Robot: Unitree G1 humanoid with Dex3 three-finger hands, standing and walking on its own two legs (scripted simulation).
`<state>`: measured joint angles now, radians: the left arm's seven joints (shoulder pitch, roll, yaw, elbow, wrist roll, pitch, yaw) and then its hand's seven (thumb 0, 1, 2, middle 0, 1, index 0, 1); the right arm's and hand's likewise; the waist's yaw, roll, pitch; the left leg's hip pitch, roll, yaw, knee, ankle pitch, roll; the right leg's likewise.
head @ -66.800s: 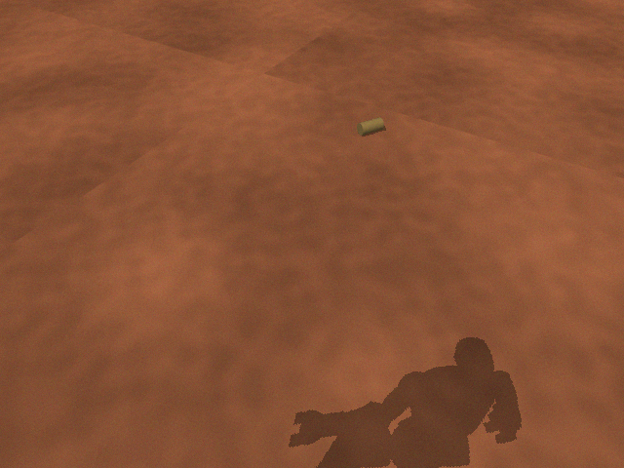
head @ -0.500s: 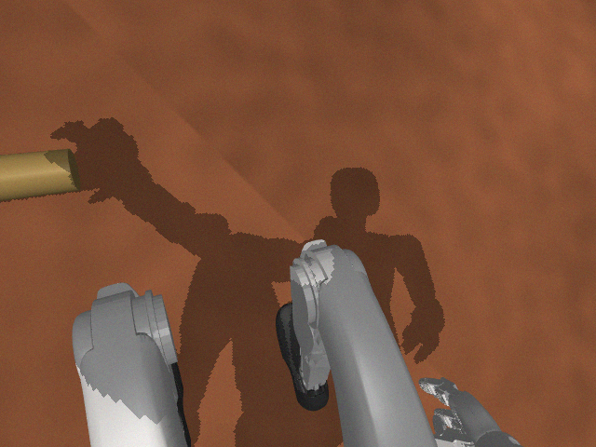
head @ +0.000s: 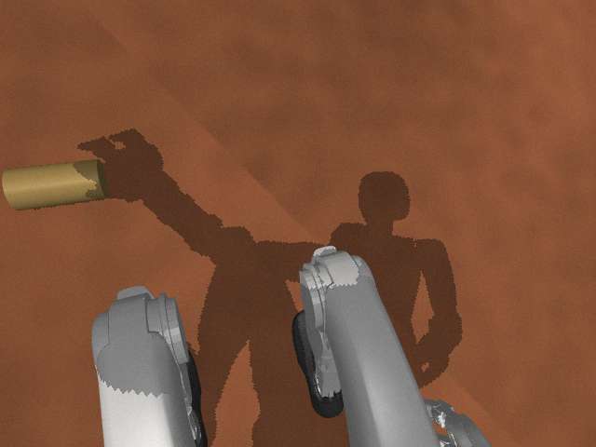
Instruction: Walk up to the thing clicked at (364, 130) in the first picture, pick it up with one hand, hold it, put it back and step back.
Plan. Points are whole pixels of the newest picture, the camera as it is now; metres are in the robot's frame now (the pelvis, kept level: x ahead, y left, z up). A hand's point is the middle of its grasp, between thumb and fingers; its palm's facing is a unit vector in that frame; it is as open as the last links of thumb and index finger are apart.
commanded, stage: home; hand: left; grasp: from above
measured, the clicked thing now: (59, 184) +0.53 +0.31 -0.32
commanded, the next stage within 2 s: none
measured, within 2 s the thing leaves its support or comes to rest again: neither
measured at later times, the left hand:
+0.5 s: hand out of the picture +0.31 +0.27 +0.09, palm faces -0.12 -0.80 -0.59, open 7.4 cm
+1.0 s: hand out of the picture +0.24 +0.21 +0.28, palm faces +0.21 -0.96 -0.21, open 7.4 cm
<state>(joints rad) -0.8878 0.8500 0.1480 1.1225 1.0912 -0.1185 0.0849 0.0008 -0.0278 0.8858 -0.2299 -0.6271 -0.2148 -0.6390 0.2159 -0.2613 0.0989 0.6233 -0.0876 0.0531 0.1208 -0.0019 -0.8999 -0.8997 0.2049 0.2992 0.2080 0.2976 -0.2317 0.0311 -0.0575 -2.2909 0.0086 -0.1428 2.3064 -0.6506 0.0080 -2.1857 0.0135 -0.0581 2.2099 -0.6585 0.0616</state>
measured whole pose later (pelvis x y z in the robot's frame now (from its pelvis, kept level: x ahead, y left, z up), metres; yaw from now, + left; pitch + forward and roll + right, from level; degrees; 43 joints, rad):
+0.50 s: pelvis +0.02 +0.00 +0.18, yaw +6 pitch +29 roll -5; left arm -0.14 0.45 0.07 0.37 0.33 0.17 0.01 0.01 0.88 0.90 -0.22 -0.30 -0.21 -0.31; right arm 0.06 -0.25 0.01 0.55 0.03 -0.03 0.00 0.00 -0.91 -0.90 0.20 0.30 0.21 0.30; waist -0.07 0.03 -0.20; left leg -1.62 0.02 -0.09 1.72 -0.61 0.00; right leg -1.55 -0.01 -0.05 1.66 -0.61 0.04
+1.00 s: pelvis +0.08 +0.00 +0.34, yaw +9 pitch +14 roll -3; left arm 0.41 0.23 0.06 -0.07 -0.07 0.45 0.06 0.01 0.90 0.90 -0.21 -0.30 -0.20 -0.30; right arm 0.31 -0.21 0.05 0.53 0.03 -0.17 -0.18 0.01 -0.91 -0.90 0.20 0.30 0.21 0.30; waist -0.07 0.05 -0.18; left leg -0.84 0.04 -0.06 1.10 -0.50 -0.01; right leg -0.77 0.00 -0.05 1.02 -0.49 0.02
